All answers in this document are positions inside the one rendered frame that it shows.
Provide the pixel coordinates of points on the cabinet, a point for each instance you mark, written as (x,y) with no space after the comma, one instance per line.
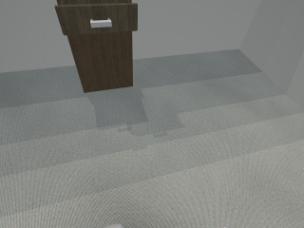
(103,60)

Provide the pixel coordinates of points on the handle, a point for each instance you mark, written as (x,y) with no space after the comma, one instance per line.
(100,23)

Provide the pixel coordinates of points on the drawer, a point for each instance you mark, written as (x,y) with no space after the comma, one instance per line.
(75,15)

